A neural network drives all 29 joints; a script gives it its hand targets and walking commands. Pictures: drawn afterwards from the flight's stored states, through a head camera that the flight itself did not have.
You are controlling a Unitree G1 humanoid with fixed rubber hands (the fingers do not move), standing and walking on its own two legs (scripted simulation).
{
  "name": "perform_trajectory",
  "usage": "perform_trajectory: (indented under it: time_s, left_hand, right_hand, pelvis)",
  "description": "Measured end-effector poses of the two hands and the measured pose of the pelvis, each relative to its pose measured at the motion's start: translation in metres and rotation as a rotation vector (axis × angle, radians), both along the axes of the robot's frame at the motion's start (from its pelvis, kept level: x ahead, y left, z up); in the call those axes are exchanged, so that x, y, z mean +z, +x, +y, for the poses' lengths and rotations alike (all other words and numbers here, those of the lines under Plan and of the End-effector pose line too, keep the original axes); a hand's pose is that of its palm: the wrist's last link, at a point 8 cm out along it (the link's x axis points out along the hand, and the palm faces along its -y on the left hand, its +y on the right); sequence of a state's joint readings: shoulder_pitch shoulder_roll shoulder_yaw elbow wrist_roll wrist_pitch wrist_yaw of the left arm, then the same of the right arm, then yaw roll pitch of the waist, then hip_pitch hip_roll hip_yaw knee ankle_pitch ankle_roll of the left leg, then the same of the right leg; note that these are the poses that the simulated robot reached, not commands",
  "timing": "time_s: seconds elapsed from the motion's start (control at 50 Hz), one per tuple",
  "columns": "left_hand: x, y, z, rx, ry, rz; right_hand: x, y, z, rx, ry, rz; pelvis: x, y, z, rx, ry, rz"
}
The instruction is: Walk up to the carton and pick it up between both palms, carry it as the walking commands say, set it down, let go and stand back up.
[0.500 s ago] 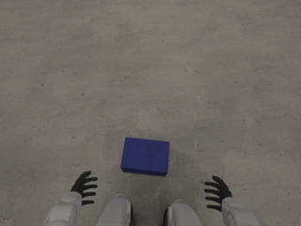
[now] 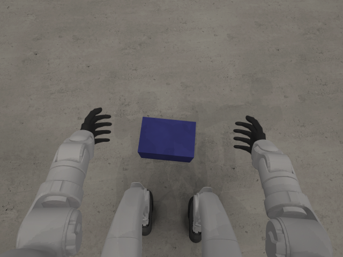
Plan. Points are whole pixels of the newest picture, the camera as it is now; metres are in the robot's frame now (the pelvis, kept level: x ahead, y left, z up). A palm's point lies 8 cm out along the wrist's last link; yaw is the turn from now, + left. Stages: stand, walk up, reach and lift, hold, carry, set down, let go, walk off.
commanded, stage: reach and lift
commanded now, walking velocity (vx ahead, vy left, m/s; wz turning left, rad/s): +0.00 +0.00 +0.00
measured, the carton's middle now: (167, 140) +0.48 +0.01 -0.59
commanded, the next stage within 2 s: none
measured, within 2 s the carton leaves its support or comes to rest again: neither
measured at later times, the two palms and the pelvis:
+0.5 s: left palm (92, 89) +0.51 +0.24 -0.12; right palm (247, 101) +0.49 -0.21 -0.12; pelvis +0.02 +0.00 -0.03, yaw -1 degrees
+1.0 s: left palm (102, 106) +0.51 +0.24 -0.24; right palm (234, 115) +0.49 -0.21 -0.24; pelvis +0.00 -0.01 -0.13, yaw -1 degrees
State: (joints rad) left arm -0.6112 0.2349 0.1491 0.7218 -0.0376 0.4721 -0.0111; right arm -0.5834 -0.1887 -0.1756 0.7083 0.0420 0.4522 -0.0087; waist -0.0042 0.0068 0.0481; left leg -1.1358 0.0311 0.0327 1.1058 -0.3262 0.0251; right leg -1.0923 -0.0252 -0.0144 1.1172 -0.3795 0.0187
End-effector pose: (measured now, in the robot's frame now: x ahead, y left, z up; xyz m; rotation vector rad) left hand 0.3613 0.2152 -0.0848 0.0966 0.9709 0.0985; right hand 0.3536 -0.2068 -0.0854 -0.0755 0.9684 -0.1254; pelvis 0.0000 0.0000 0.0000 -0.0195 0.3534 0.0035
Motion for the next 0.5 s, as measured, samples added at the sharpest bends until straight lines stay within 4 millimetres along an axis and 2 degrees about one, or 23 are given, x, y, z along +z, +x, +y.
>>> perform_trajectory:
  time_s: [0.16, 0.4, 0.5]
  left_hand:
    - [-0.016, 0.045, 0.005, 0.004, -0.007, -0.088]
    - [-0.032, 0.123, 0.021, 0.015, -0.029, -0.263]
    - [-0.035, 0.146, 0.022, 0.005, -0.028, -0.307]
  right_hand:
    - [-0.015, 0.044, 0.008, -0.023, 0.006, -0.098]
    - [-0.028, 0.115, 0.000, -0.044, -0.001, -0.267]
    - [-0.033, 0.136, 0.000, -0.037, 0.004, -0.308]
  pelvis:
    - [-0.010, 0.005, -0.001, -0.004, -0.002, 0.128]
    - [-0.030, 0.019, 0.001, -0.004, -0.014, 0.318]
    - [-0.032, 0.024, 0.002, -0.006, -0.016, 0.382]
